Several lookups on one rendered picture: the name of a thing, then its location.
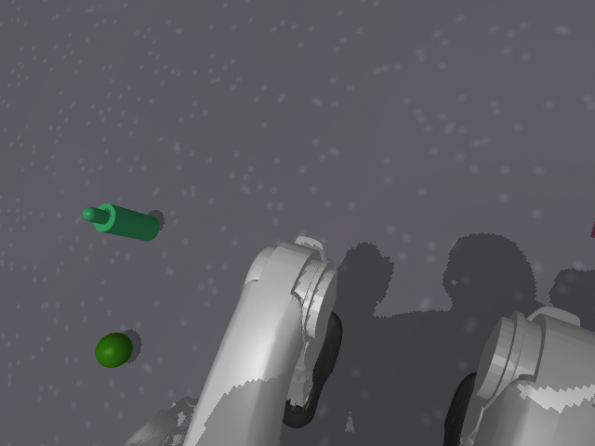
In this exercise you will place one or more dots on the left robot hand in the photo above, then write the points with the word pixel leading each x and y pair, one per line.
pixel 161 428

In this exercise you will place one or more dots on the left robot foot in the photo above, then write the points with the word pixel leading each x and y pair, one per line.
pixel 296 416

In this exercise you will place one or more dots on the right robot foot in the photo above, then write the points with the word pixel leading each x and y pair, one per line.
pixel 455 418

